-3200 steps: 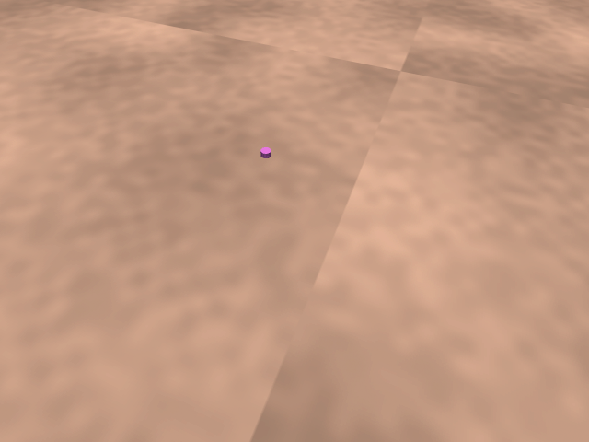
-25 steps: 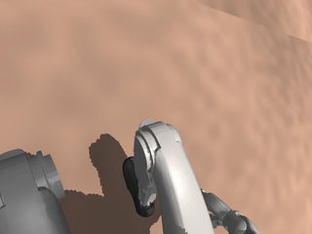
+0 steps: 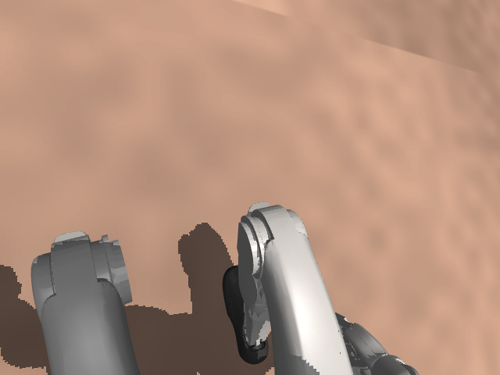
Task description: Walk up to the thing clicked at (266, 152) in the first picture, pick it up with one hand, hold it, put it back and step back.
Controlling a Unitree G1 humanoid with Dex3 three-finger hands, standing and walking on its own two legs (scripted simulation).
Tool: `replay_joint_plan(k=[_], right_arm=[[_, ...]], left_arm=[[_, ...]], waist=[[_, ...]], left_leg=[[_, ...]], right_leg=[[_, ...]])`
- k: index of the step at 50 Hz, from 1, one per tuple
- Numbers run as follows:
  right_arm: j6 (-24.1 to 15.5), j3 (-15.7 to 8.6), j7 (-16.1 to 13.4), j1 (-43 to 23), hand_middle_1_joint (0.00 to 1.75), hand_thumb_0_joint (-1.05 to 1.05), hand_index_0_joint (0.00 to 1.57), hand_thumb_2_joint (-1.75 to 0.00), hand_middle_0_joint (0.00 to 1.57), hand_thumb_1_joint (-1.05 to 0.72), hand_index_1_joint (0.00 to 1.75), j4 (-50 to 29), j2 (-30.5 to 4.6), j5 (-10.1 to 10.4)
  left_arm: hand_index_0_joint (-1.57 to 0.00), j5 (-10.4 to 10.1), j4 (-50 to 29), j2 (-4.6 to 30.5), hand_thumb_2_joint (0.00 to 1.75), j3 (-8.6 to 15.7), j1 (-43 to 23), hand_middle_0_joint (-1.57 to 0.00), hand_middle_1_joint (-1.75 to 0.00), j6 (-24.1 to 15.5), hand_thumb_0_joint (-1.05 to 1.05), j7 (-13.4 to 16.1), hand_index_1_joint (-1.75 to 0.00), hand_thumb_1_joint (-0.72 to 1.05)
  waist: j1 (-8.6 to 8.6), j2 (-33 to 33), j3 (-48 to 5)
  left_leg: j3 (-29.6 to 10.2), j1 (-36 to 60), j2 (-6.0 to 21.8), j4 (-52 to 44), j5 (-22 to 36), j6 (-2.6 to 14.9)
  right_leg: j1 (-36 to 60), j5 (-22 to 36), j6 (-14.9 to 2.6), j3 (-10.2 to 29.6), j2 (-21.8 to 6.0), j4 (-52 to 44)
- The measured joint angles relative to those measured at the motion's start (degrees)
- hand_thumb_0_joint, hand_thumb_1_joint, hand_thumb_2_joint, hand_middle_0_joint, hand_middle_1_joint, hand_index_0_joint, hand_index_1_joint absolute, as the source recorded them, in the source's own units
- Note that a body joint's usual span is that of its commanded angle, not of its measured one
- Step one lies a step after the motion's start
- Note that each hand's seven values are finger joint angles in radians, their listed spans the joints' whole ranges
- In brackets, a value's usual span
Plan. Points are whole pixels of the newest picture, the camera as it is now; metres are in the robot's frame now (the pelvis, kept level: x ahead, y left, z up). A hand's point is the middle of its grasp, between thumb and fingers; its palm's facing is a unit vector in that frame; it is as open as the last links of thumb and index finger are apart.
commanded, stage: withdraw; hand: left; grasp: from above
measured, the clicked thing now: out of the picture +0.42 +0.38 -0.29
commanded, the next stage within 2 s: home in 0.58 s
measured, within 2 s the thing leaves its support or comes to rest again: neither
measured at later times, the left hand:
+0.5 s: hand out of the picture +0.39 +0.38 -0.12, palm faces -0.47 -0.13 -0.87, open 13.8 cm
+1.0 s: hand out of the picture +0.38 +0.41 -0.07, palm faces -0.38 -0.31 -0.87, open 12.2 cm
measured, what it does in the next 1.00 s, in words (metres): rises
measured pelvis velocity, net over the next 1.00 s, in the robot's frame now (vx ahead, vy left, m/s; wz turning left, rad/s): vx -0.01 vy -0.01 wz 0.10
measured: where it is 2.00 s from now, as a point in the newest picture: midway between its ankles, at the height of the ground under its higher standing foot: (186, 353)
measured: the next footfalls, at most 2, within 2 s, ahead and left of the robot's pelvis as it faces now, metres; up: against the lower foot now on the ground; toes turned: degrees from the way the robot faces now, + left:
none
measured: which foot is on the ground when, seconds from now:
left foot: down 0.00-1.00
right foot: down 0.00-1.00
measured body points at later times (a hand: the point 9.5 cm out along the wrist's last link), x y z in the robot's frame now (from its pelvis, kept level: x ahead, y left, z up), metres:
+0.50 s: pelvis -0.02 -0.01 +0.02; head +0.21 +0.11 +0.39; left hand +0.41 +0.39 -0.07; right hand +0.08 -0.29 -0.07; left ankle +0.06 +0.13 -0.27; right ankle +0.11 -0.14 -0.27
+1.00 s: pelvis -0.01 -0.01 +0.05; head +0.22 +0.09 +0.43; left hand +0.40 +0.42 -0.02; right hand +0.08 -0.26 -0.06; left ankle +0.06 +0.13 -0.27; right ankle +0.11 -0.14 -0.27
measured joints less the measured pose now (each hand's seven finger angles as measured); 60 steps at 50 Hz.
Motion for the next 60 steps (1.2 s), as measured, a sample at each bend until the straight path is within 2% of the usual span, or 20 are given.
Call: replay_joint_plan(k=[5,9,14,18,20,22,24,27,30,33,36,38,41,46,49,53,57,60], right_arm=[[2.94,-3.15,-0.25,-0.20,0.30,0.01,0.21,-0.89,0.20,-0.90,0.30,-0.73,0.61,3.55],[4.70,-3.79,-1.41,-0.91,0.30,0.01,0.21,-0.89,0.20,-0.90,0.30,-2.41,0.66,5.58],[6.72,-3.46,-3.96,-0.61,0.30,0.00,0.21,-0.89,0.20,-0.90,0.30,-3.64,0.00,6.70],[8.07,-2.42,-5.73,0.25,0.30,0.00,0.21,-0.89,0.20,-0.90,0.30,-3.40,-0.90,6.31],[8.68,-1.99,-6.43,0.66,0.30,0.01,0.21,-0.89,0.20,-0.90,0.30,-2.86,-1.14,5.84],[9.36,-1.78,-6.92,1.15,0.30,0.01,0.21,-0.89,0.20,-0.90,0.30,-2.20,-1.21,5.22],[10.06,-1.76,-7.01,1.47,0.30,0.01,0.21,-0.89,0.20,-0.90,0.30,-1.49,-1.13,4.65],[10.62,-2.16,-6.72,1.45,0.30,0.01,0.21,-0.89,0.20,-0.90,0.30,-0.61,-0.66,4.08],[10.30,-2.84,-6.65,1.00,0.30,0.01,0.21,-0.89,0.20,-0.90,0.30,-0.21,0.30,3.81],[9.41,-3.17,-6.74,0.52,0.30,0.01,0.21,-0.89,0.20,-0.90,0.30,-0.38,1.30,3.89],[8.45,-2.87,-6.83,0.31,0.30,0.01,0.21,-0.89,0.20,-0.90,0.30,-0.65,1.80,4.22],[7.90,-2.68,-6.84,0.48,0.30,0.01,0.21,-0.89,0.20,-0.90,0.30,-0.85,1.90,4.57],[7.25,-2.76,-6.75,1.21,0.30,0.01,0.21,-0.89,0.20,-0.89,0.30,-1.22,1.96,5.26],[7.11,-3.62,-6.52,3.46,0.30,0.01,0.21,-0.89,0.20,-0.89,0.30,-1.41,1.91,6.44],[7.98,-5.25,-6.77,5.38,0.30,0.01,0.21,-0.89,0.20,-0.89,0.30,-1.48,1.89,7.53],[9.66,-7.29,-7.86,6.20,0.30,0.01,0.21,-0.89,0.20,-0.89,0.30,-1.87,1.74,9.41],[10.72,-8.99,-9.31,4.81,0.30,0.01,0.21,-0.89,0.20,-0.90,0.30,-3.14,1.48,11.09],[10.84,-9.92,-10.35,2.90,0.30,0.01,0.21,-0.89,0.20,-0.90,0.30,-4.47,1.32,12.18]], left_arm=[[-0.10,-2.79,-2.45,-3.28,0.97,-5.36,-1.55,-0.08,-1.01,3.66,0.00,-7.11,-1.00,-0.49],[-0.10,-5.10,-1.71,-3.75,0.98,-7.78,-4.03,-0.08,-1.01,4.40,0.00,-13.01,-1.00,-0.49],[-0.10,-6.26,-1.03,-2.94,0.99,-7.92,-4.96,-0.09,-1.01,1.72,0.00,-19.46,-1.01,-0.50],[-0.10,-6.10,-1.03,-1.38,0.98,-5.88,-3.86,-0.09,-1.01,-4.06,0.00,-21.68,-1.00,-0.50],[-0.11,-5.16,-1.37,-0.56,0.98,-4.73,-3.11,-0.10,-1.00,-7.41,0.00,-21.41,-1.00,-0.49],[-0.12,-3.27,-2.12,-0.22,0.98,-3.69,-2.50,-0.11,-1.00,-10.39,0.00,-19.90,-0.99,-0.48],[-0.12,-1.20,-3.00,-0.32,0.97,-3.26,-2.21,-0.11,-0.99,-12.26,0.00,-17.22,-0.99,-0.48],[-0.12,1.44,-3.65,-1.17,0.97,-3.11,-2.15,-0.11,-0.99,-12.78,0.00,-11.94,-0.98,-0.47],[-0.12,3.55,-2.29,-2.28,0.96,-2.67,-3.23,-0.11,-0.99,-10.96,0.00,-7.05,-0.98,-0.47],[-0.13,4.97,1.10,-2.91,0.96,-1.81,-5.42,-0.12,-0.98,-7.46,0.00,-3.79,-0.97,-0.46],[-0.14,4.95,5.07,-2.63,0.94,-2.03,-7.39,-0.13,-0.96,-3.48,0.00,-2.95,-0.95,-0.44],[-0.16,4.19,6.93,-2.16,0.93,-2.62,-8.18,-0.15,-0.93,-1.27,0.00,-3.85,-0.92,-0.41],[-0.18,1.08,7.10,-1.58,0.90,-2.52,-8.34,-0.18,-0.84,1.02,0.00,-7.11,-0.84,-0.35],[-0.20,-6.86,1.01,-2.00,0.86,-1.00,-4.72,-0.21,-0.70,3.23,0.00,-15.23,-0.70,-0.22],[-0.21,-13.71,-8.67,-4.95,0.85,-0.05,0.94,-0.22,-0.62,4.51,0.00,-20.92,-0.63,-0.10],[-0.21,-25.10,-26.21,-9.83,0.83,0.30,12.23,-0.22,-0.51,6.26,0.00,-26.79,-0.52,0.12],[-0.21,-34.26,-37.76,-14.28,0.82,-0.20,20.97,-0.21,-0.41,9.25,0.00,-30.12,-0.41,0.38],[-0.21,-40.02,-42.97,-17.09,0.84,-1.01,25.57,-0.21,-0.36,11.59,0.00,-30.35,-0.37,0.56]], waist=[[2.39,3.06,-3.55],[2.96,4.02,-3.43],[2.61,3.95,-2.06],[2.24,2.84,-0.47],[2.14,2.00,0.32],[2.22,1.23,0.79],[2.31,0.64,0.97],[2.06,0.23,0.55],[1.37,0.26,-0.58],[0.55,0.89,-1.87],[-0.16,2.10,-2.94],[-0.41,2.97,-3.28],[-0.25,3.87,-2.95],[1.26,4.41,-2.59],[3.27,4.57,-3.53],[5.78,4.68,-5.79],[7.69,4.52,-8.35],[8.70,4.44,-9.97]], left_leg=[[2.93,1.55,0.47,-4.21,0.98,1.05],[4.45,3.62,0.74,-7.68,2.42,1.45],[5.10,5.04,0.67,-10.21,3.96,1.48],[4.77,4.90,0.52,-10.10,4.61,1.24],[4.44,4.51,0.41,-9.41,4.75,0.93],[4.09,3.89,0.22,-8.48,4.79,0.65],[3.83,3.26,-0.03,-7.46,4.77,0.48],[3.74,2.24,-0.38,-6.10,4.78,0.39],[3.88,1.24,-0.44,-5.40,4.91,0.44],[4.08,0.45,-0.29,-5.55,5.17,0.61],[4.41,-0.06,-0.07,-6.12,5.33,0.90],[4.74,-0.13,0.07,-6.55,5.32,1.14],[5.29,0.40,0.24,-7.38,5.15,1.44],[6.04,2.21,0.24,-9.55,4.47,1.35],[6.55,3.94,0.09,-11.64,3.91,1.09],[7.32,8.04,0.25,-15.98,3.18,1.04],[8.02,13.28,0.71,-21.47,3.22,1.15],[8.51,17.91,0.96,-25.87,3.67,1.17]], right_leg=[[1.18,0.12,0.64,1.88,-0.76,-2.87],[2.74,1.27,0.54,2.73,-1.15,-5.51],[3.83,2.52,0.16,2.98,-1.51,-7.44],[3.66,3.15,0.11,2.73,-1.48,-7.30],[3.30,3.30,0.11,2.57,-1.40,-6.68],[2.77,3.30,-0.06,2.39,-1.36,-5.81],[2.26,3.16,-0.15,2.29,-1.39,-4.81],[1.40,2.89,-0.40,2.36,-1.46,-3.36],[0.37,2.91,-0.45,2.59,-1.40,-2.55],[-0.53,3.23,-0.50,2.75,-1.28,-2.67],[-1.15,3.47,-0.54,2.94,-1.21,-3.21],[-1.28,3.48,-0.38,3.17,-1.20,-3.58],[-0.84,3.28,0.24,3.59,-1.28,-4.26],[0.77,2.50,0.57,4.01,-1.80,-6.00],[2.36,1.71,0.37,4.18,-2.40,-7.66],[6.11,1.00,0.50,4.33,-3.00,-11.60],[10.91,1.38,0.15,4.29,-3.23,-16.96],[15.27,2.00,-0.19,4.24,-3.42,-21.25]])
